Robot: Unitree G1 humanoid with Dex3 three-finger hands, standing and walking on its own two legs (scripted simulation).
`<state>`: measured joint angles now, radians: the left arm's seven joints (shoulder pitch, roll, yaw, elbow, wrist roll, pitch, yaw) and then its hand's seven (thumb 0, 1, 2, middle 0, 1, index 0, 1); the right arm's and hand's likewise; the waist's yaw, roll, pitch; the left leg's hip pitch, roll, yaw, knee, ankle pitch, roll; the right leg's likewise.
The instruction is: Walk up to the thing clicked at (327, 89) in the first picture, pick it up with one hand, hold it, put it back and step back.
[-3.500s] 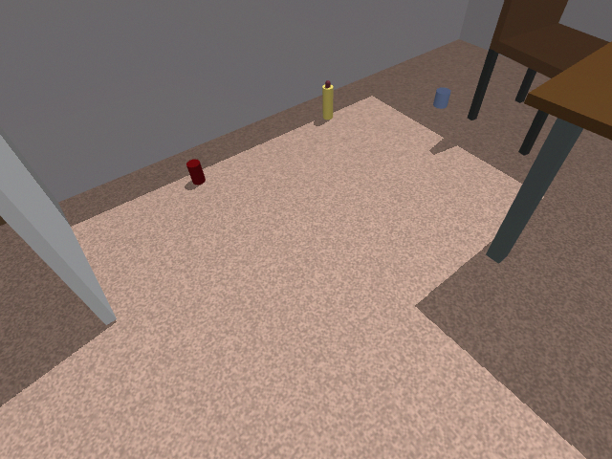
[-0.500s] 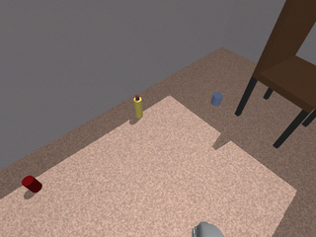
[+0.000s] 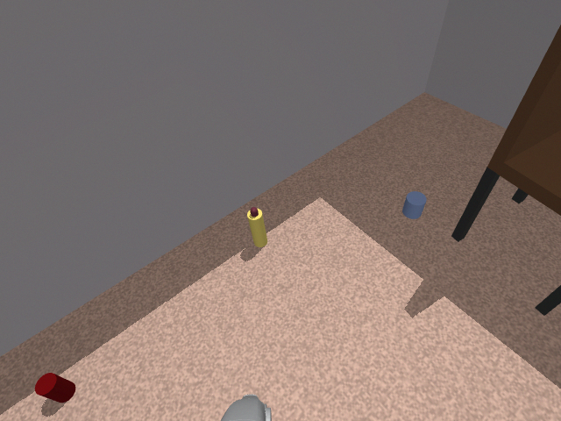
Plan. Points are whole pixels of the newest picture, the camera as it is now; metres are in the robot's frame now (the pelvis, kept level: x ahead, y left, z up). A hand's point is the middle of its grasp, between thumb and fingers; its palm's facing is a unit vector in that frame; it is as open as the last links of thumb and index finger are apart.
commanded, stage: walk up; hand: left
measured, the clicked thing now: (257, 226) +0.93 +0.22 -0.66
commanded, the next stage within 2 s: none
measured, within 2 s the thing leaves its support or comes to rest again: neither
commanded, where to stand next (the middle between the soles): +0.59 +0.03 m, yaw -2 degrees
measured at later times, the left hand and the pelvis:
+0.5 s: hand (150, 333) +0.29 +0.31 -0.14, palm faces -0.10 -0.93 -0.36, open 7.4 cm; pelvis +0.21 +0.04 -0.01, yaw -1 degrees
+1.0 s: hand (151, 282) +0.41 +0.35 -0.17, palm faces -0.03 -0.92 -0.38, open 7.4 cm; pelvis +0.38 +0.06 -0.02, yaw +0 degrees
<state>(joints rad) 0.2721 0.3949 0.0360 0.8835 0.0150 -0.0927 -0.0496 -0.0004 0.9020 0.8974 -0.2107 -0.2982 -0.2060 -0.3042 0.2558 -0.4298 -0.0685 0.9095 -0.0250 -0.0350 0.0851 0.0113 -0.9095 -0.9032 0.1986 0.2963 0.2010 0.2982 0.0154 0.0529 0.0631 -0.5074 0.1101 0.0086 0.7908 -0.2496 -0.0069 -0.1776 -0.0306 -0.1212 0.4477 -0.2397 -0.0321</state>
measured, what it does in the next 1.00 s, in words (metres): walks ahead: left foot, then right foot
